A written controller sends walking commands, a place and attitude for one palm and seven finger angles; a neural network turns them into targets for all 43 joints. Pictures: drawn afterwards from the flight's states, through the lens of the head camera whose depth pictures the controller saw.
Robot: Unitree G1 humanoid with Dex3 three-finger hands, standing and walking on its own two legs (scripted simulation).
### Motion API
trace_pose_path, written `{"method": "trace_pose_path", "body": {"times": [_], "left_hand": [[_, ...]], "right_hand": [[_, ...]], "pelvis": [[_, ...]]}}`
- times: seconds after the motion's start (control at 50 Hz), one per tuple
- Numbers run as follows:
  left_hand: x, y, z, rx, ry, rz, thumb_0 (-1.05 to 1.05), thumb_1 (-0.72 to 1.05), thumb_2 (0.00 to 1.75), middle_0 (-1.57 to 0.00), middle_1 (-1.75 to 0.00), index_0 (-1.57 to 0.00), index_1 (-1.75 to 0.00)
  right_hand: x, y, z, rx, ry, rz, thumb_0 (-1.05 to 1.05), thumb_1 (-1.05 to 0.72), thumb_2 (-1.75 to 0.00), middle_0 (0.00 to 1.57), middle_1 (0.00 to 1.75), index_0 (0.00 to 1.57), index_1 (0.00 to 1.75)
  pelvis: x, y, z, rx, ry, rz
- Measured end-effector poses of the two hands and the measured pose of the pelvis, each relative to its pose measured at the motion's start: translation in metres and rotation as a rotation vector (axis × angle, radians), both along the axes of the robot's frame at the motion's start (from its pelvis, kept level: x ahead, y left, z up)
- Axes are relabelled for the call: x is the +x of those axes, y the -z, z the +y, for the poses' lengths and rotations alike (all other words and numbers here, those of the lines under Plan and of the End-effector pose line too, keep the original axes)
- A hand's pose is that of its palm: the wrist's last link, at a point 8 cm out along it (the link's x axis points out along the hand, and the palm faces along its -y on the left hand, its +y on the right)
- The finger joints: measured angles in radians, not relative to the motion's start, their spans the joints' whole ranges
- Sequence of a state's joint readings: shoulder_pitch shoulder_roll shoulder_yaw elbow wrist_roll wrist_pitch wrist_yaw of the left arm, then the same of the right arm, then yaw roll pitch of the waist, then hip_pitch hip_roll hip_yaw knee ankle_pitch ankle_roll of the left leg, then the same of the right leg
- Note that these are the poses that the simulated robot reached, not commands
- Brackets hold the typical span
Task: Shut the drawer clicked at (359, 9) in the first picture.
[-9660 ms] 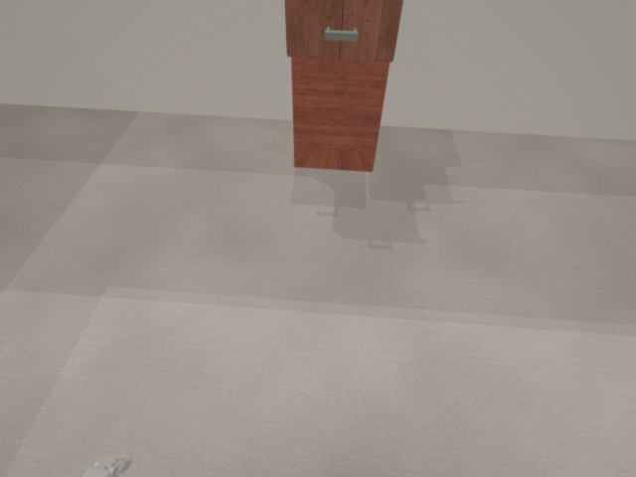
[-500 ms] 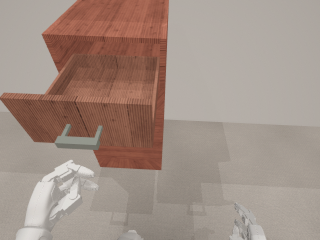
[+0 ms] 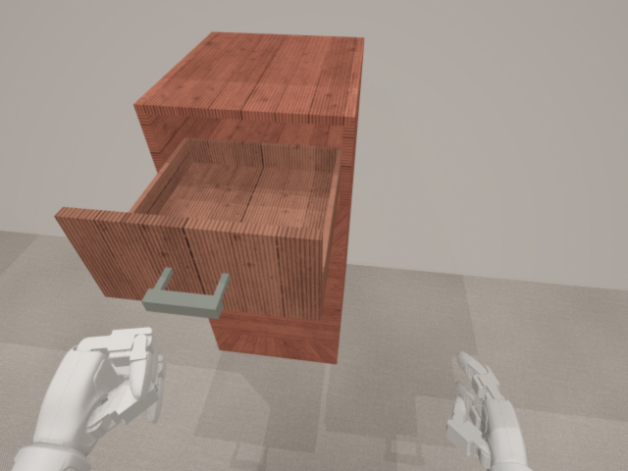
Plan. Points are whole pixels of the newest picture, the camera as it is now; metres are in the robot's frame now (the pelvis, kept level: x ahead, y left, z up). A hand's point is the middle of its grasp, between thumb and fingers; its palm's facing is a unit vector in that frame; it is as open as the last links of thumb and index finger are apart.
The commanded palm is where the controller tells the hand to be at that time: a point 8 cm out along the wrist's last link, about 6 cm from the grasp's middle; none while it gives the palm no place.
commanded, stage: raise the hand and make a fist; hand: left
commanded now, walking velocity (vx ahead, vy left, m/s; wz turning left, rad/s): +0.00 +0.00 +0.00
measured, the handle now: (189, 290) +0.33 +0.22 +0.05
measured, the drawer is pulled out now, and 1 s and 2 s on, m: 0.29 0.29 0.29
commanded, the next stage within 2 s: bring the fist close to the handle in 0.58 s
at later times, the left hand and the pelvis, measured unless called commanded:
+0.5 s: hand (136, 379) +0.17 +0.19 +0.14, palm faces +0.03 -0.99 -0.13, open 3.3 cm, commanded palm +0.12 +0.25 +0.16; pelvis +0.01 -0.02 +0.01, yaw +0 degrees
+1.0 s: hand (161, 371) +0.19 +0.18 +0.11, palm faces +0.01 -1.00 -0.08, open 3.3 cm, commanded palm +0.15 +0.24 +0.12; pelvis +0.01 -0.01 +0.01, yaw +0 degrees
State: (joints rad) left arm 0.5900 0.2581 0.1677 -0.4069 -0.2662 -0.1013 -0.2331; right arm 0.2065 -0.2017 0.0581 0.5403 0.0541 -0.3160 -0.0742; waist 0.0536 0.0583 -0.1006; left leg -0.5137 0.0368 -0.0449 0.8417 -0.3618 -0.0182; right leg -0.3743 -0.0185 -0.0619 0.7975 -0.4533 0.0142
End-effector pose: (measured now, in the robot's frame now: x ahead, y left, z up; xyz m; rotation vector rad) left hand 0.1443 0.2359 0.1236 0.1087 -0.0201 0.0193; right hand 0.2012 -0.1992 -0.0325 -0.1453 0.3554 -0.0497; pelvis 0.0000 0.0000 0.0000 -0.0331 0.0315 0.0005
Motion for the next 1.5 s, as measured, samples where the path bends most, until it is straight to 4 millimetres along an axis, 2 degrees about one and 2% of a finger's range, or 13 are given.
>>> {"method": "trace_pose_path", "body": {"times": [0.1, 0.24, 0.42, 0.62, 0.78, 0.9, 1.02, 1.22, 1.38, 1.5], "left_hand": [[0.0, -0.011, 0.006, 0.014, -0.01, 0.011, 0.02, 0.89, 0.9, -1.37, -1.57, -1.37, -1.57], [0.0, -0.029, 0.015, 0.031, -0.029, -0.015, 0.02, 0.89, 0.9, -1.39, -1.6, -1.39, -1.59], [0.001, -0.017, 0.009, -0.005, -0.007, 0.047, 0.02, 0.89, 0.9, -1.4, -1.6, -1.4, -1.6], [-0.002, -0.027, 0.013, 0.017, -0.038, -0.014, 0.02, 0.89, 0.9, -1.4, -1.6, -1.4, -1.6], [0.0, -0.016, 0.013, -0.007, -0.016, 0.032, 0.02, 0.89, 0.9, -1.4, -1.6, -1.4, -1.6], [0.01, -0.002, 0.009, -0.035, -0.019, 0.042, 0.02, 0.89, 0.9, -1.4, -1.6, -1.4, -1.6], [0.024, 0.007, 0.001, -0.031, 0.01, 0.041, 0.02, 0.89, 0.9, -1.4, -1.6, -1.4, -1.6], [0.037, 0.025, 0.001, -0.037, 0.004, 0.068, 0.02, 0.89, 0.9, -1.39, -1.6, -1.4, -1.6], [0.049, 0.038, -0.006, -0.039, 0.025, 0.06, 0.02, 0.89, 0.9, -1.4, -1.6, -1.4, -1.6], [0.055, 0.048, -0.003, -0.037, 0.017, 0.067, 0.02, 0.89, 0.9, -1.39, -1.6, -1.4, -1.6]], "right_hand": [[0.004, -0.002, -0.002, 0.01, -0.006, 0.004, 0.01, -0.9, -0.9, 0.2, 0.3, 0.2, 0.3], [0.003, -0.002, -0.018, -0.007, 0.007, 0.008, 0.02, -0.9, -0.9, 0.2, 0.3, 0.2, 0.3], [-0.001, -0.007, -0.04, -0.029, 0.048, -0.006, 0.02, -0.9, -0.9, 0.2, 0.3, 0.2, 0.3], [-0.002, -0.007, -0.042, -0.025, 0.051, -0.019, 0.02, -0.91, -0.9, 0.2, 0.3, 0.2, 0.3], [-0.002, -0.007, -0.035, -0.017, 0.041, -0.025, 0.02, -0.9, -0.9, 0.2, 0.3, 0.2, 0.3], [-0.006, -0.003, -0.033, -0.037, 0.027, 0.001, 0.02, -0.9, -0.9, 0.2, 0.3, 0.2, 0.3], [-0.015, 0.005, -0.034, -0.046, 0.041, 0.051, 0.02, -0.9, -0.9, 0.2, 0.3, 0.2, 0.3], [-0.029, 0.022, -0.038, -0.051, 0.077, 0.141, 0.02, -0.9, -0.9, 0.2, 0.3, 0.2, 0.3], [-0.035, 0.033, -0.04, -0.063, 0.081, 0.194, 0.02, -0.9, -0.9, 0.2, 0.3, 0.2, 0.3], [-0.037, 0.04, -0.043, -0.059, 0.092, 0.223, 0.02, -0.91, -0.9, 0.2, 0.3, 0.2, 0.3]], "pelvis": [[0.006, -0.006, -0.005, 0.004, 0.0, -0.013], [0.012, -0.011, -0.012, 0.006, -0.005, -0.03], [0.014, -0.015, -0.018, 0.014, 0.003, -0.034], [0.013, -0.015, -0.021, 0.012, 0.002, -0.044], [0.011, -0.015, -0.019, 0.014, 0.003, -0.042], [0.008, -0.014, -0.016, 0.013, -0.001, -0.031], [0.007, -0.012, -0.012, 0.016, 0.002, -0.013], [0.008, -0.007, -0.008, 0.018, 0.008, 0.017], [0.007, -0.001, -0.007, 0.018, 0.006, 0.048], [0.007, 0.004, -0.008, 0.018, 0.009, 0.07]]}}
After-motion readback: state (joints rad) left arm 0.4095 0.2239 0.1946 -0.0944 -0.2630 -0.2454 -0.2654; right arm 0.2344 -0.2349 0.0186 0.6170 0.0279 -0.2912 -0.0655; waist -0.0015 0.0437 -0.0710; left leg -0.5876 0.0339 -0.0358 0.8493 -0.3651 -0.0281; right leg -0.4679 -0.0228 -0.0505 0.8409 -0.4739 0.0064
